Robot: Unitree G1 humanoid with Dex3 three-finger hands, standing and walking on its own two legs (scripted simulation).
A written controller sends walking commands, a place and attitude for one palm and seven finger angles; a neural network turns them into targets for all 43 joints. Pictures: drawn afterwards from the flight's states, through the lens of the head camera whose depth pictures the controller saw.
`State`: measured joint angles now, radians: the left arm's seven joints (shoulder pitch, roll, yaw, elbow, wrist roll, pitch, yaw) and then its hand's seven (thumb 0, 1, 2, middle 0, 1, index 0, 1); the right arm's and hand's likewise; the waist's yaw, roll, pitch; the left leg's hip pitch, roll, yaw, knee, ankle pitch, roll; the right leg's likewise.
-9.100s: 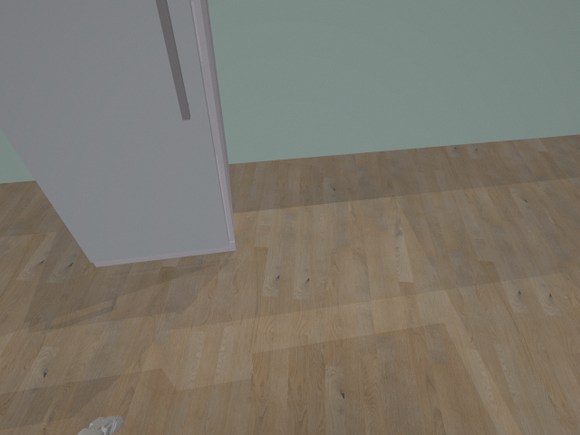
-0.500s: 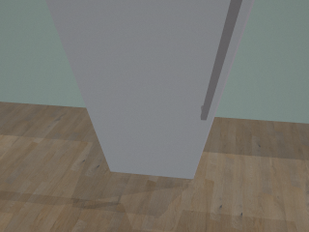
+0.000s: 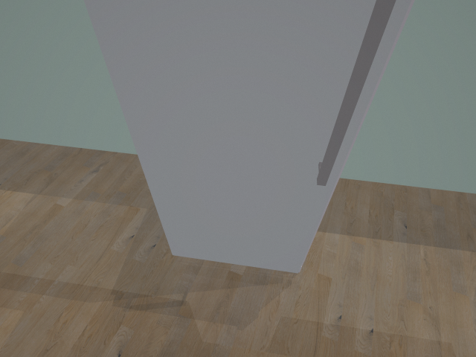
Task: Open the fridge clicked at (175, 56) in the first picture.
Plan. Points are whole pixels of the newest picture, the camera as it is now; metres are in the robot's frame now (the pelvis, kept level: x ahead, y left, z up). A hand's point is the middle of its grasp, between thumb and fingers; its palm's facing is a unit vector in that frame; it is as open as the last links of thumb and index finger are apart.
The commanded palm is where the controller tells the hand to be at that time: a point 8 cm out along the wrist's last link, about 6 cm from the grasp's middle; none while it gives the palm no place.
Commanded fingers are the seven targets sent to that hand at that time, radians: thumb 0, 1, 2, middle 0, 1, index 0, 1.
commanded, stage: look again from close up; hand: right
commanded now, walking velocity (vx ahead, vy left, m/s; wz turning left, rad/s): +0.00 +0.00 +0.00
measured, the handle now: (346, 101) +0.53 -0.16 +0.17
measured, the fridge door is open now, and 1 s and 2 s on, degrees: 0 0 0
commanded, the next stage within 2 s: none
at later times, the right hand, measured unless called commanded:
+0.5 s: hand out of the picture +0.00 -0.21 -0.16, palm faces +0.02 +0.96 -0.29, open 7.4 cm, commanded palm none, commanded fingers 0.00 -0.90 -0.90 0.20 0.30 0.20 0.30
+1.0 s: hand out of the picture -0.03 -0.22 -0.16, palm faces +0.01 +0.96 -0.28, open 7.4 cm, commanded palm none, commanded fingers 0.00 -0.90 -0.90 0.20 0.30 0.20 0.30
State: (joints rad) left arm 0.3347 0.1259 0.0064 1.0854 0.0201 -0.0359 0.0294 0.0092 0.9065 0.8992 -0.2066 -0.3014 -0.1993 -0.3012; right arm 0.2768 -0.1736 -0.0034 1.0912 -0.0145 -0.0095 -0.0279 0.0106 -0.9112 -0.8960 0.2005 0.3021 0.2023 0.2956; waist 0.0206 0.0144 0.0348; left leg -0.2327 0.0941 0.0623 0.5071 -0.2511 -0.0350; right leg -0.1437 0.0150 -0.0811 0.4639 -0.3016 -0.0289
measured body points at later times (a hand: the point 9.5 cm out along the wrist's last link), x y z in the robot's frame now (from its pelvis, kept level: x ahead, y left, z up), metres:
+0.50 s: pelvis -0.06 +0.02 +0.00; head -0.08 +0.02 +0.45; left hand +0.00 +0.31 -0.13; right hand +0.00 -0.26 -0.14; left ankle +0.01 +0.15 -0.74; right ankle -0.03 -0.10 -0.74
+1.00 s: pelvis -0.05 +0.00 +0.00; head -0.06 +0.00 +0.45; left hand -0.03 +0.27 -0.14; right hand -0.03 -0.27 -0.14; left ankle +0.01 +0.14 -0.74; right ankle -0.03 -0.10 -0.74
